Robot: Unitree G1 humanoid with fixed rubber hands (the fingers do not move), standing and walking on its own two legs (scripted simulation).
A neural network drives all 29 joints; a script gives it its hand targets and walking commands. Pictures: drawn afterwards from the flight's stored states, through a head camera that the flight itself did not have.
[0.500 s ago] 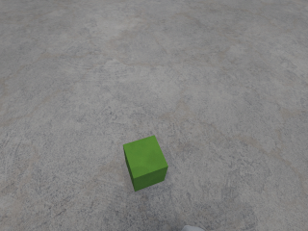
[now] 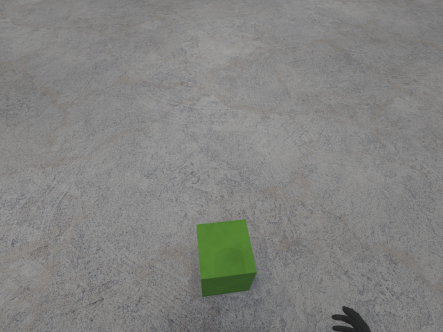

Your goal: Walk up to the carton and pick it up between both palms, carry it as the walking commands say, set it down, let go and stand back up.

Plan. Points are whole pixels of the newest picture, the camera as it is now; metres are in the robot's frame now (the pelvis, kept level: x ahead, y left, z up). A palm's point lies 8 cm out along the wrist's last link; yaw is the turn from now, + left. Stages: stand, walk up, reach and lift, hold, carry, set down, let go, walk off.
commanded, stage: walk up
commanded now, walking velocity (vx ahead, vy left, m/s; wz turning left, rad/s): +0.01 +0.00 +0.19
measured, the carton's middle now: (223, 258) +0.46 -0.01 -0.64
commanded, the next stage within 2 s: none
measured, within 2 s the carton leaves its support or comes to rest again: neither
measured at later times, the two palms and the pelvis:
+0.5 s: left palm out of the picture -0.01 +0.23 -0.14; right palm out of the picture +0.08 -0.25 -0.12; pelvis -0.01 -0.01 +0.00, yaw +4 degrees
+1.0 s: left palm out of the picture -0.04 +0.21 -0.14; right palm out of the picture +0.06 -0.26 -0.12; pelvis -0.03 -0.03 +0.01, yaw +7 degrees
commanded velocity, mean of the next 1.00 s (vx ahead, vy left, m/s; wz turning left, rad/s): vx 0.02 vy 0.00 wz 0.13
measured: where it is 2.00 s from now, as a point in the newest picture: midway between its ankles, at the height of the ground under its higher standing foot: outside the picture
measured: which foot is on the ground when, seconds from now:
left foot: down 0.00-1.00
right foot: up 0.00-0.06, down 0.08-0.34, up 0.36-0.56, down 0.58-1.00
